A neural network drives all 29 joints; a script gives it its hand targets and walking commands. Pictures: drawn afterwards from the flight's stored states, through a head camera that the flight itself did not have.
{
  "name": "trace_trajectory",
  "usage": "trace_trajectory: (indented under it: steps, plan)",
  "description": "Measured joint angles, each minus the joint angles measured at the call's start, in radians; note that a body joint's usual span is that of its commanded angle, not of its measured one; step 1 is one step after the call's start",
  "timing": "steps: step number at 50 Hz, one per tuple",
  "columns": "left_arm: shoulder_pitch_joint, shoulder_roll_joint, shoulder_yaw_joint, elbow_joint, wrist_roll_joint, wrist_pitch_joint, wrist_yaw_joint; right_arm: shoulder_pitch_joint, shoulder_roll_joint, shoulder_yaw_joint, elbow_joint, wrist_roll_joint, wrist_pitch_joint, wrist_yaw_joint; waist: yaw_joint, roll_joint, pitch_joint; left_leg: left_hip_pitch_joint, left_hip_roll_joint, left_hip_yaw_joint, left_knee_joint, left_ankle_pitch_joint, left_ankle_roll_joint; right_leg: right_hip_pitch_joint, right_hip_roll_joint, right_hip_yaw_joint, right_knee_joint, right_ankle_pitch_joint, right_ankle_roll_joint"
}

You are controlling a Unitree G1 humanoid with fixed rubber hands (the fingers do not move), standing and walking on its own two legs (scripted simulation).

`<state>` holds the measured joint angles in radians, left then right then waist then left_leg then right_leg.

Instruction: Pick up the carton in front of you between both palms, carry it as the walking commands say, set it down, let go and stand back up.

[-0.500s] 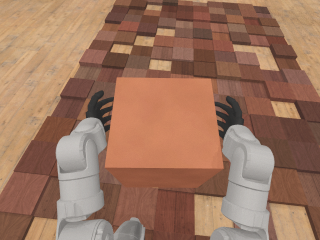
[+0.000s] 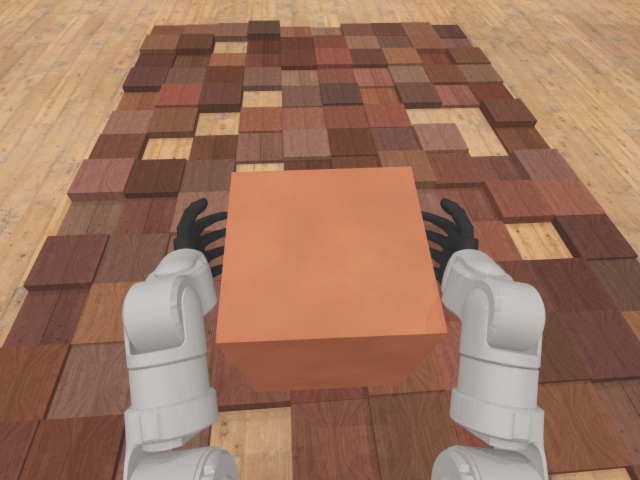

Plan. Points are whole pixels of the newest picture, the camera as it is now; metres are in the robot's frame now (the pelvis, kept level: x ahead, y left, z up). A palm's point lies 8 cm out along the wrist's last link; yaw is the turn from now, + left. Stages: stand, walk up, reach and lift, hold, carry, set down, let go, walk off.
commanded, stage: carry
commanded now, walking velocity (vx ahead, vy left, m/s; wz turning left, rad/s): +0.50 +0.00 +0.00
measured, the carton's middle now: (325, 291) +0.34 +0.00 +0.04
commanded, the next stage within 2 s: none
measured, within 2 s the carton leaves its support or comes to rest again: neither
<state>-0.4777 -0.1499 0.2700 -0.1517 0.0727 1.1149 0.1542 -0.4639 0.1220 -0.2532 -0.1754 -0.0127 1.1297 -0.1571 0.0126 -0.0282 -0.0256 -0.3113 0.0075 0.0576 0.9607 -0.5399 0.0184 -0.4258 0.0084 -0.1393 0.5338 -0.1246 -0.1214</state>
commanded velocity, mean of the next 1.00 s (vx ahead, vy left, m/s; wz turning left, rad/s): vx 0.50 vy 0.00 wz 0.00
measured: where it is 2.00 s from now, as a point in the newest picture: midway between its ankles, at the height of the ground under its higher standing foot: (313, 241)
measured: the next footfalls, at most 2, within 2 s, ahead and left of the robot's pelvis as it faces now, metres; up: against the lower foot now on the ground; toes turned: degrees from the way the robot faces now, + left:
left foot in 0.28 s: +0.29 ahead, +0.11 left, +0.00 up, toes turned +7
right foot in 0.70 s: +0.70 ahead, -0.09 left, +0.02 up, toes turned -6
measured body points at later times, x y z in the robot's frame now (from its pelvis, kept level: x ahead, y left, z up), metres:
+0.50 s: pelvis +0.31 +0.02 +0.00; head +0.37 +0.02 +0.45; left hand +0.66 +0.15 +0.07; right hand +0.64 -0.15 +0.08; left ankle +0.26 +0.11 -0.73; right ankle +0.21 -0.07 -0.59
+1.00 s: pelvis +0.61 -0.02 +0.04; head +0.65 -0.01 +0.48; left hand +0.88 +0.16 +0.09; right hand +0.91 -0.14 +0.10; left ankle +0.43 +0.08 -0.68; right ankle +0.65 -0.10 -0.70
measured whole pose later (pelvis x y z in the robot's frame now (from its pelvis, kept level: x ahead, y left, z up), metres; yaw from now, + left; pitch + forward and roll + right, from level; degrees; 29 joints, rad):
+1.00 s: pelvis +0.61 -0.02 +0.04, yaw +4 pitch +10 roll +1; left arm -0.14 -0.13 0.10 -0.30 0.01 1.05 0.17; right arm -0.10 0.13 -0.11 -0.37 -0.05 1.06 -0.12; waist 0.05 -0.04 -0.11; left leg -0.12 -0.01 0.08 0.44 -0.48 -0.01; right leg -0.47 -0.03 -0.17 0.44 -0.05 -0.09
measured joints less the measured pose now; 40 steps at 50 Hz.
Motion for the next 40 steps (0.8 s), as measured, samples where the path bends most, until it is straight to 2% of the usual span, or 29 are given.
trace_trajectory:
  steps: [2,4,9,14,16,17,18,19,20,21,23,24,26,28,31,34,35,36,37,38,40]
  plan:
    - [0.041,0.005,-0.014,0.055,0.007,-0.005,0.0,0.029,0.013,-0.005,0.054,-0.029,-0.001,0.014,0.017,0.01,-0.02,-0.113,0.005,-0.031,0.214,0.046,0.013,0.039,0.013,-0.006,0.02,-0.096,0.003]
    - [0.088,0.007,-0.013,0.088,0.0,-0.01,0.0,0.069,0.045,-0.013,0.083,-0.06,-0.008,0.022,0.025,0.011,-0.034,-0.193,0.02,-0.028,0.243,0.12,0.011,0.098,0.017,-0.007,-0.02,-0.132,0.018]
    - [0.123,0.008,-0.017,0.136,-0.009,-0.073,-0.012,0.119,0.053,0.007,0.112,-0.093,-0.073,0.042,0.033,-0.007,-0.024,-0.316,0.045,0.023,-0.01,0.223,-0.026,0.243,0.008,0.0,-0.167,-0.145,0.027]
    - [0.115,0.021,-0.043,0.128,-0.022,-0.146,-0.018,0.131,0.049,0.016,0.08,-0.085,-0.145,0.043,0.034,0.013,-0.011,-0.36,0.023,0.042,-0.196,0.388,-0.003,0.342,0.017,0.016,-0.18,-0.232,0.049]
    - [0.114,0.033,-0.058,0.131,-0.023,-0.149,-0.018,0.157,0.041,0.035,0.085,-0.077,-0.174,0.04,0.027,-0.026,-0.032,-0.3,-0.004,0.065,-0.233,0.268,0.022,0.364,-0.01,0.022,-0.159,-0.28,0.055]
    - [0.114,0.037,-0.062,0.133,-0.025,-0.152,-0.02,0.164,0.038,0.041,0.08,-0.068,-0.178,0.039,0.019,-0.048,-0.04,-0.253,-0.027,0.072,-0.292,0.195,0.03,0.357,-0.029,0.018,-0.126,-0.296,0.056]
    - [0.115,0.039,-0.063,0.128,-0.031,-0.156,-0.021,0.159,0.035,0.043,0.071,-0.063,-0.174,0.032,0.008,-0.057,-0.036,-0.196,-0.041,0.084,-0.371,0.182,0.042,0.335,-0.044,0.011,-0.054,-0.302,0.061]
    - [0.123,0.044,-0.063,0.107,-0.039,-0.16,-0.019,0.143,0.037,0.044,0.065,-0.058,-0.169,0.027,-0.006,-0.049,-0.028,-0.122,-0.042,0.102,-0.45,0.247,0.051,0.294,-0.054,0.008,0.081,-0.251,0.066]
    - [0.135,0.047,-0.061,0.075,-0.046,-0.162,-0.017,0.122,0.041,0.046,0.051,-0.054,-0.161,0.024,-0.013,-0.01,-0.027,-0.046,-0.019,0.095,-0.503,0.464,0.063,0.232,-0.037,0.022,0.245,-0.247,0.078]
    - [0.14,0.062,-0.058,0.049,-0.057,-0.169,-0.02,0.11,0.056,0.05,0.044,-0.054,-0.171,0.019,-0.033,-0.009,-0.026,-0.034,-0.023,0.1,-0.492,0.477,0.066,0.153,-0.039,0.056,0.421,-0.292,0.087]
    - [0.145,0.078,-0.045,0.005,-0.081,-0.165,-0.021,0.111,0.059,0.082,0.028,-0.047,-0.186,0.005,-0.077,-0.018,-0.006,-0.018,-0.042,0.105,-0.448,0.338,0.065,-0.006,-0.025,0.119,0.712,-0.397,0.077]
    - [0.147,0.073,-0.037,-0.015,-0.091,-0.16,-0.019,0.116,0.054,0.092,0.007,-0.034,-0.181,-0.002,-0.101,-0.002,0.003,-0.006,-0.037,0.095,-0.445,0.296,0.064,-0.095,-0.001,0.129,0.821,-0.443,0.073]
    - [0.153,0.046,-0.03,-0.058,-0.095,-0.152,-0.014,0.142,0.046,0.096,-0.041,-0.008,-0.178,-0.011,-0.144,0.025,0.022,0.044,-0.025,0.071,-0.47,0.27,0.06,-0.254,0.019,0.134,0.909,-0.474,0.07]
    - [0.168,0.008,-0.031,-0.098,-0.07,-0.146,-0.008,0.185,0.033,0.1,-0.103,0.023,-0.168,-0.023,-0.164,0.023,0.027,0.114,-0.02,0.054,-0.505,0.248,0.053,-0.368,-0.013,0.116,0.828,-0.416,0.069]
    - [0.222,-0.005,-0.079,-0.141,-0.027,-0.123,0.001,0.224,0.024,0.098,-0.147,0.054,-0.125,-0.037,-0.144,0.032,-0.017,0.236,0.003,0.052,-0.574,0.207,0.03,-0.41,-0.054,0.053,0.503,-0.172,0.068]
    - [0.255,0.006,-0.112,-0.154,-0.021,-0.08,-0.014,0.24,0.02,0.099,-0.16,0.048,-0.073,-0.031,-0.098,0.071,-0.068,0.33,0.057,0.038,-0.544,0.11,-0.006,-0.312,-0.037,-0.021,0.215,0.021,0.065]
    - [0.248,0.005,-0.115,-0.149,-0.026,-0.066,-0.02,0.246,0.017,0.096,-0.166,0.041,-0.061,-0.025,-0.069,0.074,-0.083,0.328,0.076,0.032,-0.461,0.057,-0.014,-0.262,-0.024,-0.036,0.141,0.051,0.053]
    - [0.24,0.003,-0.118,-0.133,-0.024,-0.064,-0.02,0.246,0.005,0.1,-0.163,0.034,-0.056,-0.015,-0.027,0.095,-0.084,0.287,0.114,0.025,-0.315,0.023,-0.013,-0.253,0.005,-0.054,0.166,0.035,0.03]
    - [0.227,0.001,-0.116,-0.117,-0.021,-0.061,-0.018,0.242,-0.004,0.102,-0.155,0.027,-0.052,-0.009,0.007,0.101,-0.072,0.208,0.115,-0.017,-0.115,0.028,-0.017,-0.256,0.021,-0.061,0.205,0.01,0.0]
    - [0.221,-0.001,-0.118,-0.102,-0.016,-0.055,-0.015,0.242,-0.01,0.101,-0.144,0.018,-0.048,-0.001,0.03,0.096,-0.056,0.115,0.09,-0.058,0.082,0.045,-0.021,-0.246,0.023,-0.066,0.222,-0.013,-0.02]
    - [0.247,0.004,-0.129,-0.098,-0.021,-0.033,-0.006,0.272,0.011,0.096,-0.144,-0.008,-0.034,0.014,0.059,0.087,-0.025,-0.035,0.058,-0.087,0.333,0.137,-0.02,-0.19,0.029,-0.076,0.185,-0.046,-0.015]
